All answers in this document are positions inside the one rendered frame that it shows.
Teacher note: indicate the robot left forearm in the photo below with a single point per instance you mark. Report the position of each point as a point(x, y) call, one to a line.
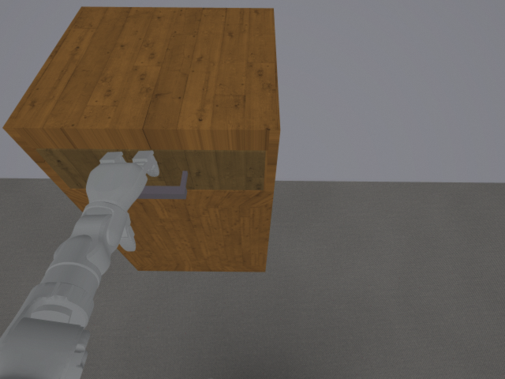
point(66, 292)

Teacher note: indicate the robot left hand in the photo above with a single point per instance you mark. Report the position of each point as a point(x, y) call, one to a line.
point(121, 183)

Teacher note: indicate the left robot upper arm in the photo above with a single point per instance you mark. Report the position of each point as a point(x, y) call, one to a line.
point(40, 349)

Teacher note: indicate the drawer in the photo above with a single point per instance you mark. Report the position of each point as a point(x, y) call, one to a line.
point(207, 169)

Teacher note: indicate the handle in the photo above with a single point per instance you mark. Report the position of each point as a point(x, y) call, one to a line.
point(166, 192)

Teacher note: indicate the cabinet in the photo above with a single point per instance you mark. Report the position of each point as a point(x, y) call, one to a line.
point(169, 78)

